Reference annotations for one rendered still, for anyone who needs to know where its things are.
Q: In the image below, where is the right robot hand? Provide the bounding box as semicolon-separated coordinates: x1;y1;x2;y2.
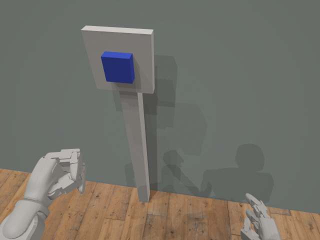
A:
240;193;281;240

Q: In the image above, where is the panel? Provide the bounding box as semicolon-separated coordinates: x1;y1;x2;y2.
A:
81;25;155;203

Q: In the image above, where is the button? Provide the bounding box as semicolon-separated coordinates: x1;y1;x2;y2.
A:
101;51;135;84

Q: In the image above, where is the left robot hand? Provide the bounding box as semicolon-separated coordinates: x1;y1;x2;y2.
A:
23;148;87;207

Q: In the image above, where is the left robot forearm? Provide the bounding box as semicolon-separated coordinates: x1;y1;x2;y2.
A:
0;199;50;240

